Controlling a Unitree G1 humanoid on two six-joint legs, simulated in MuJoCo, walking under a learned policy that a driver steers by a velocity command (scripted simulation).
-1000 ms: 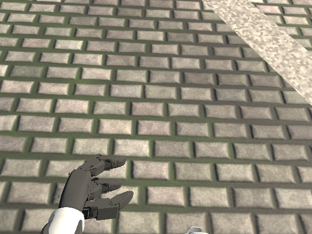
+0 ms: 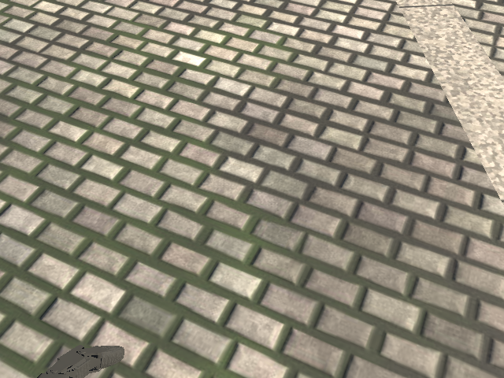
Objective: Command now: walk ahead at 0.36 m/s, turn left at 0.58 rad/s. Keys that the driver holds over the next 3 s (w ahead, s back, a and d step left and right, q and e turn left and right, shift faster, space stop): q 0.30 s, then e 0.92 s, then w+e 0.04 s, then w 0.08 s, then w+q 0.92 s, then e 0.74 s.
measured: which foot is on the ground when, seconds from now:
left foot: up 0.00-0.34, down 0.36-0.74, up 0.76-1.00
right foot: down 0.00-0.36, up 0.38-0.72, down 0.74-1.00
